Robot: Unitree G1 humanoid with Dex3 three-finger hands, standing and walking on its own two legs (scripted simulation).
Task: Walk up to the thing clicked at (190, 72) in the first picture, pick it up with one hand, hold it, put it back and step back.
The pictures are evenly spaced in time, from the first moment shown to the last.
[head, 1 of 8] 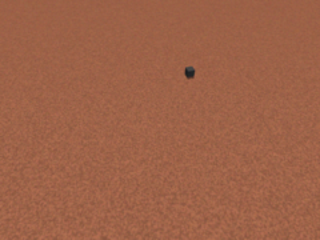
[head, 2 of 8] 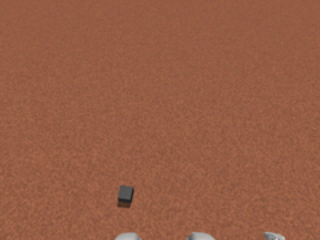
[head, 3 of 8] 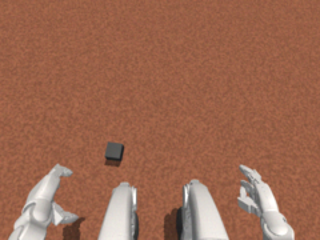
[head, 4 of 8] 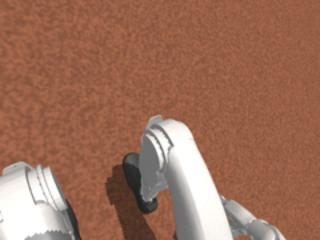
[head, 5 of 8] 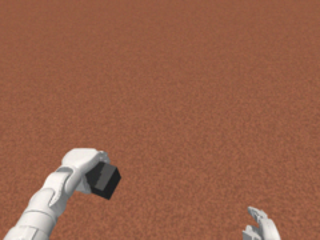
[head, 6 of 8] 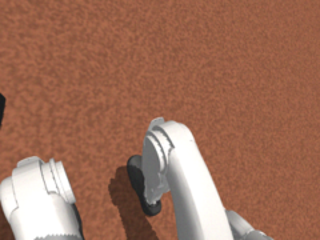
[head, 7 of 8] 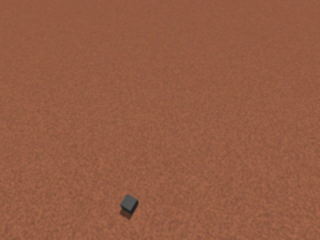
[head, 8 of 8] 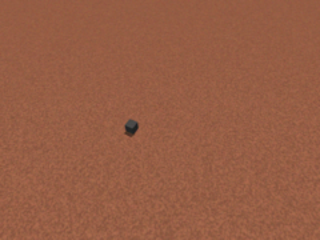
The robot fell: no
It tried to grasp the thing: yes
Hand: left
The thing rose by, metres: 0.67
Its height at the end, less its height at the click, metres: +0.00
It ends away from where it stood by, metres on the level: 0.01
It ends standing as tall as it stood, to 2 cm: yes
